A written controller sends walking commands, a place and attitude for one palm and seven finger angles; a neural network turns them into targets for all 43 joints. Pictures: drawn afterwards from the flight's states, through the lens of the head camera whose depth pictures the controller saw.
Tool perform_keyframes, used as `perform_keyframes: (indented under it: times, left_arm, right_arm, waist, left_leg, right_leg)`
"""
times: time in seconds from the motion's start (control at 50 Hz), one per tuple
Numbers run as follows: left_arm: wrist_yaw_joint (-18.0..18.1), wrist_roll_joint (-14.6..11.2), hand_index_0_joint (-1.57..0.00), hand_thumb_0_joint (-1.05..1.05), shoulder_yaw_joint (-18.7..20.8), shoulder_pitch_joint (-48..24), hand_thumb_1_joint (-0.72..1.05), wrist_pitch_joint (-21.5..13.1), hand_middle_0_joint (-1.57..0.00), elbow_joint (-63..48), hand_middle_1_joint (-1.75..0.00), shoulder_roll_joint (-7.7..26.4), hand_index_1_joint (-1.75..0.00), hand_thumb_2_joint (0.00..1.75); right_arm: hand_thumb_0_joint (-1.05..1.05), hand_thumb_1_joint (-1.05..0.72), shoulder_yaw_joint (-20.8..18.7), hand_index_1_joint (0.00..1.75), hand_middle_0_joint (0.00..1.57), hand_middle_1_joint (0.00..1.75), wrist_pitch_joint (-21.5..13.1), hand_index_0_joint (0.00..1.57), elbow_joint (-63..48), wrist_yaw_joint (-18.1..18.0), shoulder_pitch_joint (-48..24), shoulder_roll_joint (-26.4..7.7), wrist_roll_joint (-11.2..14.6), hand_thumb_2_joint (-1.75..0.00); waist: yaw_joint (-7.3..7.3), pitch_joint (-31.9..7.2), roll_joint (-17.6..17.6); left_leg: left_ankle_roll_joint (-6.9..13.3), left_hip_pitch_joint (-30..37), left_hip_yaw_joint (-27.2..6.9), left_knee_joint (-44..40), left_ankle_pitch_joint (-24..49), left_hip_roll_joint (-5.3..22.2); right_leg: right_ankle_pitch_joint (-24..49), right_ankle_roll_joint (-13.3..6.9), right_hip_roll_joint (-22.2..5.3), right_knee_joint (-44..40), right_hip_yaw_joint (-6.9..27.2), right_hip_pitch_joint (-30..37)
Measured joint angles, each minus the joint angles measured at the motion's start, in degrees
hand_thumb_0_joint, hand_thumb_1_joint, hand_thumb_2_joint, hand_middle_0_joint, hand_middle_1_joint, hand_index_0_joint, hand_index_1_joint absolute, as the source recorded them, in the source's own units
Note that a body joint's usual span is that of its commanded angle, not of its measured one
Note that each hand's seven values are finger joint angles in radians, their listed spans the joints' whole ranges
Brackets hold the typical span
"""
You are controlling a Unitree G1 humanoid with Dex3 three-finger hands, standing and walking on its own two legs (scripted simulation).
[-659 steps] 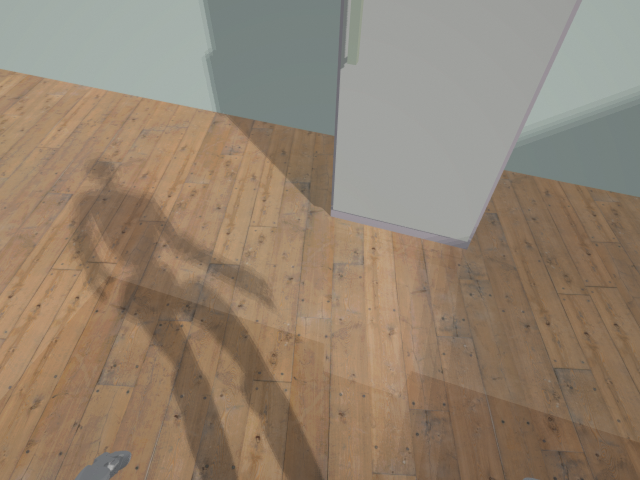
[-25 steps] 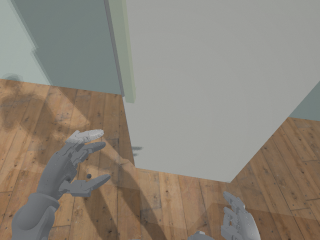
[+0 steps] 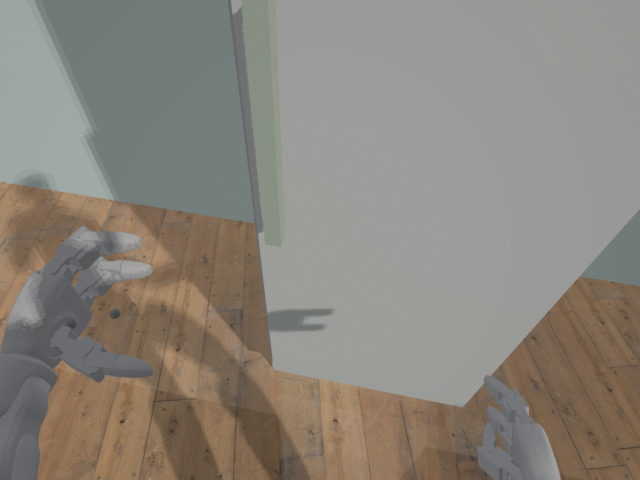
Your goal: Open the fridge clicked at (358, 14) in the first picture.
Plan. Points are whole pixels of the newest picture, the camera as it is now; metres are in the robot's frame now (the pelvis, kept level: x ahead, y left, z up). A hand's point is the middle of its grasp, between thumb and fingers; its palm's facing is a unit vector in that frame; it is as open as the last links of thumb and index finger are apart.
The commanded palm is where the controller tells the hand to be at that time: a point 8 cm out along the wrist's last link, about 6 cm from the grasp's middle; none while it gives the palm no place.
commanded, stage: raise the hand to about handle height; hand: left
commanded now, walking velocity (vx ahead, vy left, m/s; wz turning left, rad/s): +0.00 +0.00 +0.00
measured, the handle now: (273, 140) +0.50 +0.12 +0.17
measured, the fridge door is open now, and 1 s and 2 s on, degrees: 0 0 0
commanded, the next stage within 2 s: move the hooked fingers beside the handle in 0.88 s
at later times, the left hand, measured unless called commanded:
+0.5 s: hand (95, 248) +0.29 +0.27 +0.17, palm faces -0.01 -0.99 -0.10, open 14.0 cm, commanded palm +0.24 +0.30 +0.18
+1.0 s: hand (105, 263) +0.27 +0.25 +0.18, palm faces +0.00 -1.00 -0.10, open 14.0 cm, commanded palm +0.24 +0.29 +0.18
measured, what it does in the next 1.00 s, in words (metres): stands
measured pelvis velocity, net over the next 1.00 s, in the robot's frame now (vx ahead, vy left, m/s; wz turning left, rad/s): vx -0.01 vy -0.03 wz -0.01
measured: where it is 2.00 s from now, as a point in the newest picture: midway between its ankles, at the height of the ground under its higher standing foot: outside the picture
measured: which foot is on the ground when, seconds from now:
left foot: down 0.00-1.00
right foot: down 0.00-1.00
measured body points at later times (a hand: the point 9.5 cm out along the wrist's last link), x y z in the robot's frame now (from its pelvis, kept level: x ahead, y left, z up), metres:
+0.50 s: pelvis +0.00 -0.02 +0.01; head +0.01 -0.03 +0.46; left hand +0.28 +0.32 +0.18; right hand +0.17 -0.25 -0.07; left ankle -0.06 +0.06 -0.72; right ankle +0.04 -0.13 -0.72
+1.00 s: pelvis -0.01 -0.03 +0.01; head -0.01 -0.05 +0.46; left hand +0.26 +0.30 +0.18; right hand +0.18 -0.25 -0.06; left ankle -0.06 +0.06 -0.72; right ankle +0.04 -0.13 -0.72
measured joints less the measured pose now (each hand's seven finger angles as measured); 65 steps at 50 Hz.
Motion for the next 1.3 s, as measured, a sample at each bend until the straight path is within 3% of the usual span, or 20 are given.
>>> perform_keyframes:
  times: [0.18, 0.34, 0.44, 0.52, 0.66, 0.78, 0.9, 1.02, 1.16, 1.3]
  left_arm:
    - [-3.9, 0.71, -0.3, 0.0, 2.3, -7.18, -0.46, 8.35, -0.29, 5.16, -1.18, 2.21, -1.17, 0.32]
    - [-5.1, -0.54, -0.31, -0.01, 5.92, -12.06, -0.49, 7.41, -0.3, 6.87, -1.2, 4.44, -1.19, 0.3]
    - [-6.9, -0.24, -0.31, -0.01, 7.39, -17.45, -0.5, 10.78, -0.3, 13.76, -1.2, 7.34, -1.2, 0.3]
    - [-8.44, 0.13, -0.3, -0.01, 6.57, -16.83, -0.5, 12.82, -0.3, 14.35, -1.2, 7.3, -1.2, 0.3]
    - [-6.8, -0.61, -0.3, -0.01, 6.62, -12.62, -0.5, 9.57, -0.3, 9.1, -1.2, 3.87, -1.2, 0.3]
    - [-4.78, 0.32, -0.31, -0.01, 7.55, -14.25, -0.5, 10.12, -0.3, 10.66, -1.2, 4.43, -1.2, 0.3]
    - [-6.38, 0.76, -0.3, -0.01, 5.66, -15.14, -0.5, 11.0, -0.3, 11.59, -1.2, 4.72, -1.2, 0.3]
    - [-6.86, -0.36, -0.31, -0.01, 6.84, -14.72, -0.5, 9.88, -0.3, 12.76, -1.2, 4.9, -1.2, 0.3]
    - [-5.61, 1.38, -0.3, -0.01, 4.48, -18.94, -0.5, 9.62, -0.3, 16.49, -1.2, 4.14, -1.2, 0.3]
    - [-4.93, 2.58, -0.3, -0.01, 3.75, -24.43, -0.5, 8.25, -0.3, 21.86, -1.2, 4.98, -1.2, 0.3]
  right_arm:
    - [0.01, -0.9, 1.94, 0.3, 0.2, 0.3, 2.83, 0.21, -0.51, 0.58, -0.84, 0.69, 0.34, -0.9]
    - [0.01, -0.9, 2.73, 0.3, 0.21, 0.3, 4.1, 0.21, 1.34, 0.34, 0.98, 1.15, 0.41, -0.9]
    - [0.01, -0.9, 2.58, 0.3, 0.21, 0.3, 5.5, 0.21, 1.75, 0.19, 0.98, 0.06, 1.2, -0.9]
    - [0.01, -0.9, 1.78, 0.3, 0.21, 0.3, 6.18, 0.21, 0.98, 0.69, 0.77, -1.08, 1.43, -0.9]
    - [0.01, -0.9, 0.83, 0.3, 0.2, 0.3, 5.4, 0.21, 0.25, 1.07, 0.68, -0.97, 0.97, -0.9]
    - [0.01, -0.9, 0.86, 0.3, 0.2, 0.3, 5.18, 0.2, 0.12, 0.4, 0.47, -0.77, 1.3, -0.9]
    - [0.01, -0.9, 1.39, 0.3, 0.2, 0.3, 5.46, 0.21, 0.47, 0.0, -0.32, -0.73, 1.42, -0.9]
    - [0.01, -0.9, 1.97, 0.3, 0.2, 0.3, 5.44, 0.21, 0.76, 0.37, -0.39, 0.14, 1.32, -0.9]
    - [0.01, -0.9, 1.9, 0.3, 0.2, 0.3, 5.35, 0.21, 1.35, -0.44, 0.09, -0.5, 1.5, -0.9]
    - [0.01, -0.9, 1.75, 0.3, 0.2, 0.3, 5.59, 0.21, 1.74, -0.89, 0.34, -0.54, 1.47, -0.9]
  waist:
    - [1.16, 1.34, 1.46]
    - [1.27, 1.58, 1.7]
    - [0.88, 2.06, 2.01]
    - [0.29, 2.06, 2.2]
    - [-0.07, 1.83, 1.23]
    - [0.75, 2.36, 1.47]
    - [1.06, 2.66, 2.31]
    - [0.7, 2.06, 1.77]
    - [0.94, 2.82, 1.75]
    - [-0.46, 3.14, 1.13]
  left_leg:
    - [-0.16, 2.89, 0.03, -4.36, 2.27, -0.3]
    - [-0.83, 5.71, -0.28, -7.49, 3.64, 0.03]
    - [-1.03, 6.07, -0.27, -8.56, 4.45, -0.01]
    - [-1.07, 5.47, 0.24, -8.76, 4.75, -0.03]
    - [-1.54, 6.61, 0.85, -9.18, 4.65, 0.54]
    - [-1.78, 7.64, 0.48, -9.77, 5.16, 0.64]
    - [-1.65, 7.22, 0.27, -9.74, 5.65, 0.27]
    - [-1.83, 6.78, 0.48, -9.33, 5.62, 0.41]
    - [-1.77, 6.19, 0.05, -8.66, 5.8, 0.23]
    - [-1.78, 5.08, 0.39, -8.45, 6.01, 0.18]
  right_leg:
    - [1.62, -0.26, 0.07, -3.46, 0.05, 2.55]
    - [2.53, -0.82, 0.65, -6.17, -0.27, 5.28]
    - [2.96, -1.18, 0.67, -6.72, -0.27, 5.4]
    - [3.13, -1.3, 0.7, -6.4, 0.23, 4.36]
    - [3.04, -1.74, 1.4, -6.48, 0.8, 5.06]
    - [3.44, -1.97, 1.5, -7.24, 0.43, 6.32]
    - [3.75, -1.95, 1.09, -7.08, 0.26, 5.95]
    - [3.75, -2.17, 1.22, -6.62, 0.47, 5.39]
    - [4.04, -2.18, 0.95, -6.5, 0.07, 5.23]
    - [4.37, -2.28, 0.93, -6.25, 0.42, 3.98]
